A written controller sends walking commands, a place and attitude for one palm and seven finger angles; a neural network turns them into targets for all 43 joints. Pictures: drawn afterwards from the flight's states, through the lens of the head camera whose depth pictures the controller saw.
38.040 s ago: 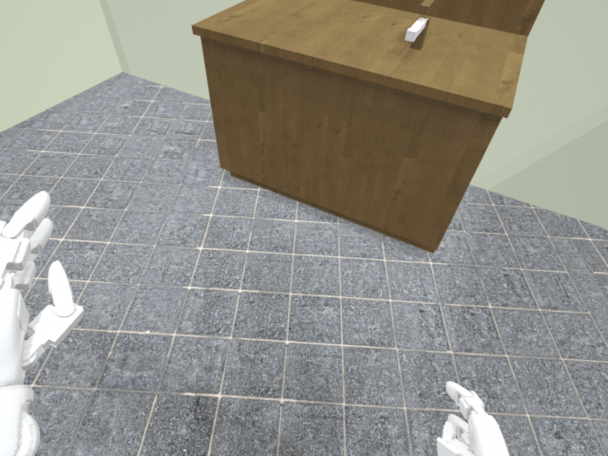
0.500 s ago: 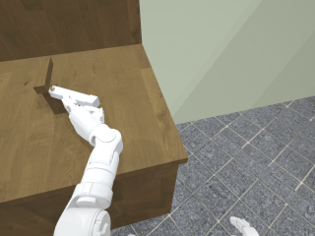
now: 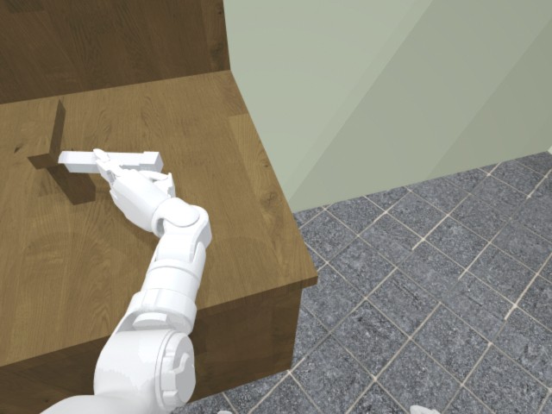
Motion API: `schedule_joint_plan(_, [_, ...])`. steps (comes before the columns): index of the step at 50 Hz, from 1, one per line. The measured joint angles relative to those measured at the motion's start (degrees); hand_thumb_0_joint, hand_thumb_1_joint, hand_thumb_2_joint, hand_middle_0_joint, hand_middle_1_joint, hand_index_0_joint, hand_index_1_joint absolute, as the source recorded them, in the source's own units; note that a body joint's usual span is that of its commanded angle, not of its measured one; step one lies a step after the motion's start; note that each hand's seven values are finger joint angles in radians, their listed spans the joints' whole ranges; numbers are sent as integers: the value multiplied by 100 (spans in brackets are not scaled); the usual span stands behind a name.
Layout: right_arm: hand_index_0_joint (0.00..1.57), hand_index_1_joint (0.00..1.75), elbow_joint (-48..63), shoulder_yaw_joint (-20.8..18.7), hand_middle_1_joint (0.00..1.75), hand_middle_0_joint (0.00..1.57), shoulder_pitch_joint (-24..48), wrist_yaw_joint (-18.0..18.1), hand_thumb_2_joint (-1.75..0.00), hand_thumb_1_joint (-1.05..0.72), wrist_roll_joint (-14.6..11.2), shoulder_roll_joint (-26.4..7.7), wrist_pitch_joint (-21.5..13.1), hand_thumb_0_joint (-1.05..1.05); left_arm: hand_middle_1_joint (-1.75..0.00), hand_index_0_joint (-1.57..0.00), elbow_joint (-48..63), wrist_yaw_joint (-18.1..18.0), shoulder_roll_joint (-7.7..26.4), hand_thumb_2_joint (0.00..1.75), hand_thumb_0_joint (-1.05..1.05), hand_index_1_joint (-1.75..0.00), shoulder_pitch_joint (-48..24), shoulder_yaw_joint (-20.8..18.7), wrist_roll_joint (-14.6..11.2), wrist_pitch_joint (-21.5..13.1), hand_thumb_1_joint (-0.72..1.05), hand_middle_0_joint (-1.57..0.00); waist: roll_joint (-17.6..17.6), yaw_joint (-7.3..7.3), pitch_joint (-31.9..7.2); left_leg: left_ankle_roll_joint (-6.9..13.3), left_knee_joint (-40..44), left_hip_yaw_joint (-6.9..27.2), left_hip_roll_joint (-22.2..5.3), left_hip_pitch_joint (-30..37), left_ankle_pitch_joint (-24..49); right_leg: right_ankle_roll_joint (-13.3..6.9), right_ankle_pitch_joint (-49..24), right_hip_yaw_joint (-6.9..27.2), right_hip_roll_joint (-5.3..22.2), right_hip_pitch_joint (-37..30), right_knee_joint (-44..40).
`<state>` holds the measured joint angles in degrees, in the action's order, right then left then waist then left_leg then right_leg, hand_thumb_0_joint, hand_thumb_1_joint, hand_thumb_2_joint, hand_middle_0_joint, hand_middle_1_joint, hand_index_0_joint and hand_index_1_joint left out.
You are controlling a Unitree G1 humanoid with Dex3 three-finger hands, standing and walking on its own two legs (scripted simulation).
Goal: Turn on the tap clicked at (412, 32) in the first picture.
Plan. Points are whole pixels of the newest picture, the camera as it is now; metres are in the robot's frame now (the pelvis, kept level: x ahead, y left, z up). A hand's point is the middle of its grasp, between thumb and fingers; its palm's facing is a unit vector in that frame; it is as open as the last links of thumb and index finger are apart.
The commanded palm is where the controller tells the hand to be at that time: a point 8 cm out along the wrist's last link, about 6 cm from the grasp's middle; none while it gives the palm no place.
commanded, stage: push the lever round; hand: left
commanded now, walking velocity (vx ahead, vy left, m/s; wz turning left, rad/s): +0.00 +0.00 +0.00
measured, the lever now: (151, 164) +0.48 +0.20 +0.10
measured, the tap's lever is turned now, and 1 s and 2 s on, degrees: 71 77 77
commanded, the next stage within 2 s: lift the hand up off the lever in 0.08 s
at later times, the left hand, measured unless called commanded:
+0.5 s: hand (167, 173) +0.45 +0.17 +0.10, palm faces +0.79 -0.61 -0.10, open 7.9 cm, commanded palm +0.40 +0.19 +0.11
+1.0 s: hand (162, 170) +0.44 +0.17 +0.12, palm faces +0.78 -0.62 -0.10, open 7.8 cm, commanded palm +0.39 +0.19 +0.13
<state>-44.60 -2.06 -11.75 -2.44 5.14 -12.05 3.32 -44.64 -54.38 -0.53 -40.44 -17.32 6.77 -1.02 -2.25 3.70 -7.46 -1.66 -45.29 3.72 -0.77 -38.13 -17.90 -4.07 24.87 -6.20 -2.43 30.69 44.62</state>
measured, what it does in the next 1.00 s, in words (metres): stands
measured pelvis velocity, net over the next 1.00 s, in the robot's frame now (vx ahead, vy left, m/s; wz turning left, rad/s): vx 0.02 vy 0.01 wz -0.01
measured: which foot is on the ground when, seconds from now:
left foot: down 0.00-1.00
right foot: down 0.00-1.00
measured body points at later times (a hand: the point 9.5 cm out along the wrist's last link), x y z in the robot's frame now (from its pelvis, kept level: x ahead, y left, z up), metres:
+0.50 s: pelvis +0.01 +0.00 +0.00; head +0.04 -0.01 +0.45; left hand +0.41 +0.20 +0.11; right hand +0.10 -0.25 -0.13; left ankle +0.04 +0.14 -0.70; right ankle -0.03 -0.07 -0.70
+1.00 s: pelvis +0.02 +0.01 +0.01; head +0.03 +0.00 +0.46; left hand +0.40 +0.20 +0.13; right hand +0.14 -0.23 -0.11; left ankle +0.04 +0.14 -0.70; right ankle -0.03 -0.07 -0.70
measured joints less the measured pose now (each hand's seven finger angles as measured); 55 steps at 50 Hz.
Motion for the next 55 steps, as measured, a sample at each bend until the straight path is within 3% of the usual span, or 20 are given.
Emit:
schedule_joint_plan(16, [20, 30, 48, -26, 30, 20, -129, -56, -90, -91, 25, -2, 23, 1, -15, -12, -230, 47, 121, 90, 2, -13, -195, -239, 13, -55, 90, -16, 12, 86, -51, 4, 43, -40, -11, -12, -29, 6, 12, 41, -6, 25, -46])
schedule_joint_plan(43, [20, 30, 95, -21, 30, 20, 97, -68, -90, -91, -59, 16, -4, 1, -15, -16, 597, 193, -75, 90, 2, -15, 233, 99, -205, 459, 90, -15, 16, -104, 51, 53, 329, -64, 24, 509, 2, 61, -75, 67, 22, -539, -430])
schedule_joint_plan(55, [20, 30, 80, 13, 30, 20, 189, -61, -90, -91, -74, 85, 25, 1, -15, -16, 963, 152, -235, 90, 2, -15, 423, 197, -182, 745, 90, -15, 3, -176, 66, 56, 466, -88, 28, 744, 48, 69, -125, 91, 28, -761, -557])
